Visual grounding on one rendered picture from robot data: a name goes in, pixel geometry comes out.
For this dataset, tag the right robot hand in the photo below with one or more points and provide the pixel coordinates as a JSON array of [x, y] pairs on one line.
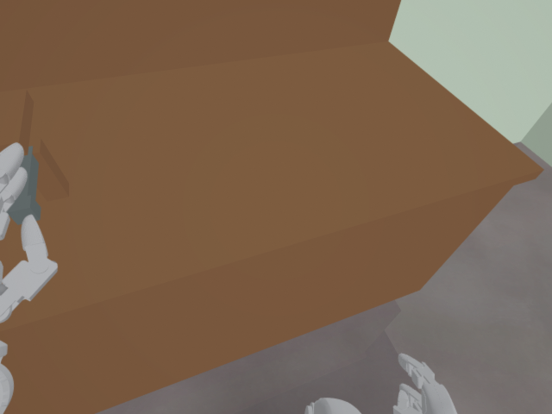
[[434, 399]]

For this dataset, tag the tap lever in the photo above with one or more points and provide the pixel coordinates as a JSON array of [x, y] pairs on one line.
[[25, 204]]

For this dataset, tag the counter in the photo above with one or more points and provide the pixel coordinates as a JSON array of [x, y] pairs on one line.
[[217, 177]]

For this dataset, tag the left robot hand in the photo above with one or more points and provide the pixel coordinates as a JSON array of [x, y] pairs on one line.
[[26, 279]]

